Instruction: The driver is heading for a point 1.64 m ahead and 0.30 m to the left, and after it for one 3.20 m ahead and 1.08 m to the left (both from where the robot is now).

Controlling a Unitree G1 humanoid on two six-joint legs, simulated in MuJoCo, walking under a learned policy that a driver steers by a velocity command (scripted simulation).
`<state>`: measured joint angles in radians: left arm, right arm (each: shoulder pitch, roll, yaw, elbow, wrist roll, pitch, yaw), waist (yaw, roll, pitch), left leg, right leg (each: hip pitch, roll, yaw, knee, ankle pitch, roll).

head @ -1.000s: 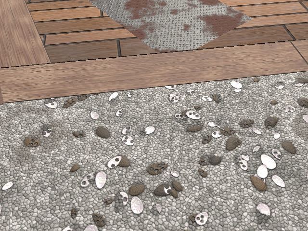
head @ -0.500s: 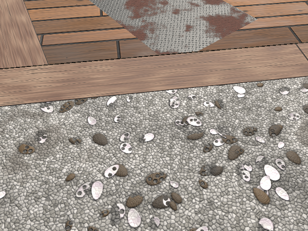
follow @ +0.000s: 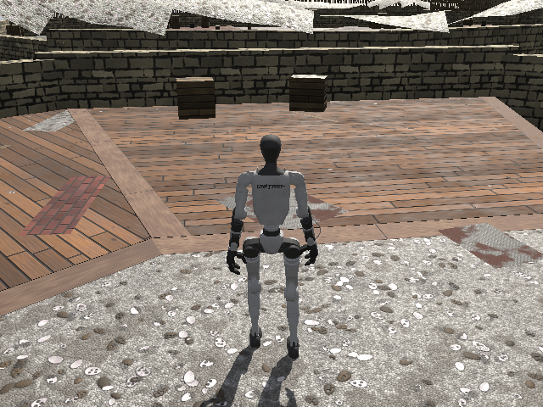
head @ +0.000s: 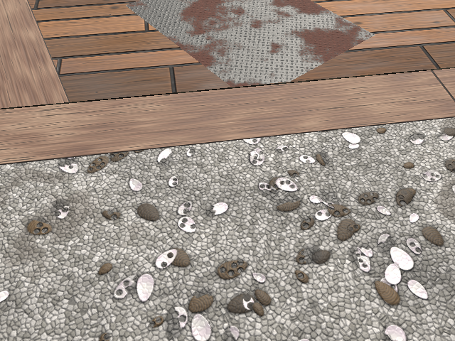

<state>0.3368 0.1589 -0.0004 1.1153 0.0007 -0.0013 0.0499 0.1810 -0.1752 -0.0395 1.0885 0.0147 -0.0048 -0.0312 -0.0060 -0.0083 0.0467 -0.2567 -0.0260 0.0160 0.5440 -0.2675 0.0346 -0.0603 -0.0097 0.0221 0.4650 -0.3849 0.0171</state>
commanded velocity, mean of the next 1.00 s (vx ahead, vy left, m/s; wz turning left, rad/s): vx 0.37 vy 0.00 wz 0.00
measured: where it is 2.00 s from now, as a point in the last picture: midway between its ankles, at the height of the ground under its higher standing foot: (234, 222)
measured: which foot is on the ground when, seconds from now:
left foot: down 0.00-0.26, up 0.28-0.64, down 0.66-1.00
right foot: down 0.00-0.68, up 0.70-1.00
